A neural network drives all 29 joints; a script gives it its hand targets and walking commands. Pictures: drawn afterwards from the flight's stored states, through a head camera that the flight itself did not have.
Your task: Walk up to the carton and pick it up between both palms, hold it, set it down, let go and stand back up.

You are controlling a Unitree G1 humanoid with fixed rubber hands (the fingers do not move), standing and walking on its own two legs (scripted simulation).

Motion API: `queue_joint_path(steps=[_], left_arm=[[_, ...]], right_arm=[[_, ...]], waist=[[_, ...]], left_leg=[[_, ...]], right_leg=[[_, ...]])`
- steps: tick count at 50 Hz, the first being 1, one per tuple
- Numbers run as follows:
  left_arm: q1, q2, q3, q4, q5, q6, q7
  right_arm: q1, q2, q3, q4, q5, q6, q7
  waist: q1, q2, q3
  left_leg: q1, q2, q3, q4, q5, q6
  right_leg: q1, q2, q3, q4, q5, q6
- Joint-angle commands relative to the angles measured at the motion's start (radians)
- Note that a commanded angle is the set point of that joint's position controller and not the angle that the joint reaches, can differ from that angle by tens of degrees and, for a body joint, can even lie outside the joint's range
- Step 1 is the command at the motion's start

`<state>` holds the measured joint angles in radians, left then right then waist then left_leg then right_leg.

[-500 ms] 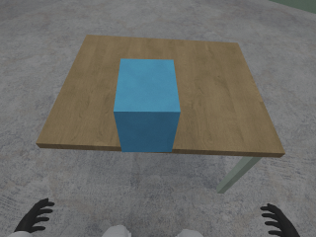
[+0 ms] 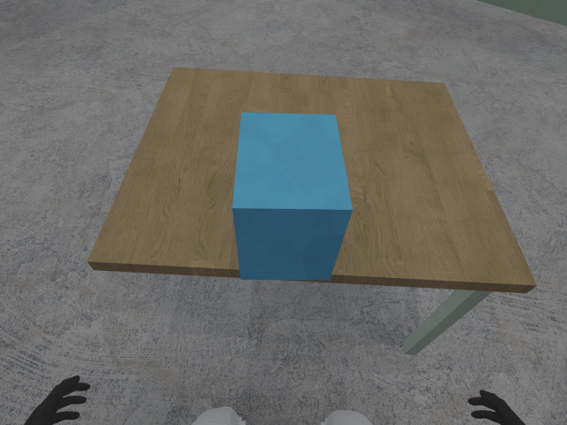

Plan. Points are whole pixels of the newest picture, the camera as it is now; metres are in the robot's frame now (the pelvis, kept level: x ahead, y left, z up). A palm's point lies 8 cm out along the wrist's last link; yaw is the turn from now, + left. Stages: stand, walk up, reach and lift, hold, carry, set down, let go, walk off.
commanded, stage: walk up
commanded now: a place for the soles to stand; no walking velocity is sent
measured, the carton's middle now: (287, 199) +0.50 +0.00 -0.03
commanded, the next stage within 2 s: reach and lift in 1.54 s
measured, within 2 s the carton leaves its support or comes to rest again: neither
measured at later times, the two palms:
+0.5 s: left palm out of the picture +0.11 +0.35 -0.07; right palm out of the picture +0.10 -0.30 -0.07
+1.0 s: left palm (44, 391) +0.16 +0.33 -0.06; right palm (504, 409) +0.16 -0.31 -0.06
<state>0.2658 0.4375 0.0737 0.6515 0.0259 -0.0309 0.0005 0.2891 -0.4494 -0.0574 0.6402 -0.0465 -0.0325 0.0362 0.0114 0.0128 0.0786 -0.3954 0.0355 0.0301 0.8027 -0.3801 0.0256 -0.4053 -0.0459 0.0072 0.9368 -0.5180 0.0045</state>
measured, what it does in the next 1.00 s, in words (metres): steps on the spot: right foot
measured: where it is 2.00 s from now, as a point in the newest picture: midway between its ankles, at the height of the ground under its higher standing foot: outside the picture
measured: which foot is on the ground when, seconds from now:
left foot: down 0.00-1.00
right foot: up 0.00-0.16, down 0.18-1.00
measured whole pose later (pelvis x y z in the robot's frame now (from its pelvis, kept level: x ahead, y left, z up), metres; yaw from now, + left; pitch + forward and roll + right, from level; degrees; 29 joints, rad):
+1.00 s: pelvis +0.03 +0.01 +0.00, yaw +0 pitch -1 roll +0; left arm 0.24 0.44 0.07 0.65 0.03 -0.05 0.01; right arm 0.24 -0.45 -0.06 0.64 -0.02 -0.04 0.01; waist -0.01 0.00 0.07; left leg -0.39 0.04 0.03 0.79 -0.37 0.00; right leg -0.37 -0.01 0.02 0.78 -0.39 -0.01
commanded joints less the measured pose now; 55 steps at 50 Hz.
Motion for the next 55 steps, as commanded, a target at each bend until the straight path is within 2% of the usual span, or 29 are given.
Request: queue_joint_path(steps=[1, 4, 7, 8, 9, 10, 11, 12, 15, 17, 18, 19, 20, 22, 24, 27, 28, 30, 31, 32, 34, 35, 36, 37, 40, 43, 46, 49, 55], left_arm=[[0.044, 0.182, 0.042, -0.005, -0.027, -0.042, 0.031], [0.07, 0.155, 0.044, -0.008, -0.029, -0.047, 0.03], [0.157, 0.147, 0.045, 0.03, -0.02, -0.064, 0.039], [0.201, 0.191, 0.06, 0.039, -0.007, -0.07, 0.047], [0.21, 0.26, 0.076, 0.032, 0.006, -0.075, 0.053], [0.151, 0.305, 0.078, 0.009, 0.009, -0.073, 0.053], [0.096, 0.324, 0.079, 0.002, 0.007, -0.063, 0.041], [0.028, 0.314, 0.079, -0.006, 0.004, -0.058, 0.038], [-0.067, 0.266, 0.056, -0.036, 0.004, -0.041, 0.03], [-0.059, 0.225, 0.044, -0.038, 0.003, -0.027, 0.022], [-0.036, 0.176, 0.034, -0.038, 0.004, -0.019, 0.02], [-0.018, 0.102, 0.017, -0.05, -0.011, -0.014, 0.019], [-0.014, 0.157, 0.033, -0.04, -0.018, -0.007, 0.028], [-0.009, 0.209, 0.043, 0.002, -0.024, -0.013, 0.019], [0.095, 0.195, 0.05, 0.039, -0.025, -0.02, 0.011], [0.107, 0.169, 0.051, 0.033, -0.011, -0.042, 0.014], [0.099, 0.188, 0.055, 0.024, 0.001, -0.05, 0.022], [0.053, 0.251, 0.062, 0.001, 0.015, -0.062, 0.031], [0.022, 0.275, 0.061, 0.002, 0.01, -0.057, 0.026], [-0.029, 0.271, 0.051, -0.006, 0.006, -0.052, 0.02], [-0.079, 0.208, 0.028, -0.011, -0.006, -0.044, 0.015], [-0.072, 0.173, 0.021, -0.018, -0.018, -0.04, 0.014], [-0.031, 0.144, 0.017, -0.011, -0.025, -0.034, 0.014], [0.001, 0.153, 0.02, 0.003, -0.023, -0.029, 0.017], [0.028, 0.172, 0.024, 0.019, -0.011, -0.043, 0.016], [-0.028, 0.232, 0.036, 0.013, -0.007, -0.054, 0.017], [-0.068, 0.204, 0.025, 0.007, -0.015, -0.046, 0.017], [-0.046, 0.168, 0.017, 0.013, -0.02, -0.036, 0.018], [-0.085, 0.206, 0.023, 0.014, -0.008, -0.04, 0.014]], right_arm=[[0.044, -0.245, -0.085, -0.03, -0.001, -0.023, -0.032], [0.061, -0.233, -0.086, -0.049, 0.003, -0.019, -0.031], [-0.002, -0.197, -0.073, -0.073, 0.02, -0.001, -0.026], [-0.015, -0.15, -0.059, -0.085, 0.031, -0.001, -0.026], [-0.027, -0.107, -0.04, -0.1, 0.037, -0.001, -0.026], [-0.036, -0.108, -0.036, -0.09, 0.027, 0.011, -0.031], [-0.036, -0.181, -0.059, -0.067, 0.02, 0.02, -0.031], [-0.007, -0.189, -0.065, -0.048, 0.02, 0.016, -0.022], [0.067, -0.147, -0.067, 0.014, 0.021, 0.004, -0.003], [0.157, -0.158, -0.081, 0.053, 0.016, -0.008, -0.01], [0.179, -0.184, -0.089, 0.057, 0.006, -0.015, -0.021], [0.186, -0.239, -0.094, 0.043, -0.015, -0.025, -0.031], [0.107, -0.288, -0.099, -0.004, -0.005, -0.031, -0.038], [-0.044, -0.273, -0.083, -0.022, 0.004, -0.032, -0.04], [-0.092, -0.249, -0.072, -0.03, -0.004, -0.029, -0.038], [-0.031, -0.202, -0.062, -0.028, 0.007, -0.018, -0.029], [-0.005, -0.177, -0.053, -0.022, 0.016, -0.016, -0.03], [-0.007, -0.112, -0.031, -0.032, 0.034, -0.012, -0.032], [-0.023, -0.141, -0.044, -0.014, 0.031, -0.007, -0.038], [-0.014, -0.165, -0.046, 0.002, 0.025, -0.01, -0.04], [0.017, -0.166, -0.047, 0.024, 0.022, -0.034, -0.038], [0.037, -0.192, -0.054, 0.02, 0.014, -0.043, -0.041], [0.018, -0.22, -0.059, 0.01, 0.016, -0.049, -0.044], [-0.001, -0.231, -0.059, 0.004, 0.018, -0.048, -0.044], [-0.082, -0.195, -0.041, 0.0, 0.023, -0.041, -0.039], [-0.068, -0.155, -0.034, -0.001, 0.034, -0.03, -0.04], [-0.047, -0.174, -0.04, 0.008, 0.027, -0.042, -0.043], [-0.07, -0.195, -0.042, 0.012, 0.026, -0.045, -0.044], [-0.112, -0.174, -0.035, 0.012, 0.029, -0.032, -0.039]], waist=[[-0.045, 0.126, -0.098], [-0.044, 0.152, -0.147], [0.014, 0.095, -0.19], [0.046, 0.023, -0.212], [0.052, -0.147, -0.212], [0.026, -0.184, -0.142], [0.018, -0.13, -0.077], [-0.014, -0.155, 0.002], [-0.063, -0.191, 0.046], [-0.102, -0.135, -0.033], [-0.116, -0.01, -0.071], [-0.108, 0.188, -0.084], [-0.079, 0.086, -0.044], [-0.022, 0.041, 0.041], [0.017, 0.116, 0.042], [0.018, 0.11, -0.087], [0.014, 0.073, -0.133], [-0.01, -0.1, -0.128], [-0.017, -0.117, -0.09], [-0.038, -0.111, -0.062], [-0.072, -0.067, -0.065], [-0.067, -0.012, -0.099], [-0.042, 0.056, -0.124], [-0.02, 0.05, -0.132], [0.015, 0.036, -0.118], [-0.023, -0.055, -0.145], [-0.041, -0.028, -0.172], [-0.018, 0.014, -0.183], [-0.032, -0.03, -0.132]], left_leg=[[0.274, 0.235, -0.354, -0.282, 0.399, 0.231], [0.268, 0.216, -0.297, -0.22, 0.614, 0.226], [0.128, 0.122, -0.133, -0.042, 0.544, 0.153], [-0.007, 0.086, -0.095, 0.065, 0.441, 0.098], [-0.204, -0.01, -0.037, 0.212, 0.196, 0.037], [-0.279, -0.038, -0.027, 0.212, -0.25, 0.017], [-0.186, 0.013, -0.091, 0.225, -0.301, 0.019], [-0.151, 0.014, -0.082, 0.195, -0.275, 0.022], [0.081, -0.015, 0.008, -0.021, -0.085, 0.024], [0.266, -0.057, 0.041, -0.158, 0.013, 0.019], [0.313, -0.002, -0.068, -0.263, -0.052, 0.034], [0.277, 0.193, -0.444, -0.413, -0.181, 0.118], [0.119, 0.327, -0.661, -0.523, -0.37, 0.201], [-0.078, 0.289, -0.539, -0.508, -0.453, 0.224], [-0.082, 0.211, -0.373, -0.423, -0.334, 0.183], [-0.044, 0.145, -0.218, -0.235, -0.034, 0.124], [-0.045, 0.125, -0.173, -0.141, 0.038, 0.1], [-0.143, -0.01, -0.045, 0.06, 0.007, 0.018], [-0.112, -0.018, -0.038, 0.031, -0.176, 0.013], [-0.028, 0.002, -0.052, -0.031, -0.189, 0.022], [0.151, 0.015, -0.089, -0.166, -0.003, 0.041], [0.191, 0.091, -0.213, -0.231, 0.07, 0.077], [0.183, 0.191, -0.358, -0.285, 0.078, 0.139], [0.156, 0.245, -0.388, -0.287, 0.08, 0.181], [0.01, 0.169, -0.236, -0.185, 0.2, 0.113], [0.039, 0.029, -0.063, -0.042, 0.177, 0.022], [0.158, 0.071, -0.128, -0.116, 0.26, 0.066], [0.134, 0.154, -0.219, -0.167, 0.281, 0.121], [0.094, 0.067, -0.119, -0.138, 0.108, 0.062]], right_leg=[[-0.215, 0.009, -0.037, 0.003, -0.062, -0.029], [-0.079, 0.032, -0.072, -0.126, 0.017, -0.033], [0.193, 0.077, -0.111, -0.408, 0.313, -0.057], [0.327, 0.028, -0.002, -0.402, 0.345, -0.09], [0.404, -0.142, 0.299, -0.443, 0.336, -0.159], [0.294, -0.34, 0.542, -0.538, 0.206, -0.265], [0.122, -0.362, 0.541, -0.557, 0.029, -0.311], [0.021, -0.317, 0.464, -0.564, -0.048, -0.297], [-0.189, -0.139, 0.221, -0.507, -0.094, -0.203], [-0.231, -0.06, 0.117, -0.341, -0.047, -0.139], [-0.259, -0.009, 0.044, -0.149, -0.028, -0.108], [-0.326, 0.09, -0.027, 0.094, -0.029, -0.056], [-0.292, 0.075, 0.06, 0.127, -0.04, -0.039], [-0.152, -0.01, 0.061, 0.085, -0.003, -0.034], [-0.065, 0.014, 0.006, -0.056, 0.012, -0.043], [0.153, 0.058, -0.037, -0.331, 0.122, -0.069], [0.204, 0.045, 0.024, -0.357, 0.147, -0.079], [0.199, -0.176, 0.439, -0.474, 0.138, -0.178], [0.108, -0.242, 0.482, -0.48, 0.13, -0.239], [0.028, -0.22, 0.431, -0.426, 0.178, -0.241], [-0.093, -0.105, 0.233, -0.311, 0.35, -0.148], [-0.117, -0.036, 0.141, -0.204, 0.385, -0.096], [-0.103, 0.033, 0.057, -0.111, 0.312, -0.055], [-0.069, 0.045, 0.01, -0.113, 0.183, -0.047], [0.099, 0.016, 0.085, -0.277, 0.194, -0.085], [0.092, -0.119, 0.283, -0.328, 0.409, -0.176], [0.017, -0.067, 0.183, -0.234, 0.504, -0.128], [0.043, 0.003, 0.092, -0.181, 0.382, -0.081], [0.009, -0.062, 0.201, -0.307, 0.294, -0.126]])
